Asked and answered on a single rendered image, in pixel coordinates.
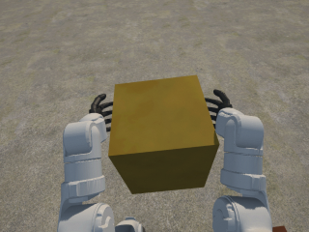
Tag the left robot thigh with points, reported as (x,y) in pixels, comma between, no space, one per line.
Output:
(129,225)

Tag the robot left shin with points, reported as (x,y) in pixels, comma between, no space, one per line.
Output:
(131,218)

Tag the right robot hand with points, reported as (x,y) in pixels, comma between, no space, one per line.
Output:
(225,103)

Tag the left robot forearm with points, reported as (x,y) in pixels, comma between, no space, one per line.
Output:
(82,161)

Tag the carton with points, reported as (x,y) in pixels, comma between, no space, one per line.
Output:
(162,136)

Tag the right robot upper arm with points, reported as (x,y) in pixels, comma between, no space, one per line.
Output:
(240,214)

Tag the left robot upper arm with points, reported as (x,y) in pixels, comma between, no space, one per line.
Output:
(93,217)

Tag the right robot forearm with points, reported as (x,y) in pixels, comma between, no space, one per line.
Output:
(243,161)

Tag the left robot hand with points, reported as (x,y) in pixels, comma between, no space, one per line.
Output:
(96,107)

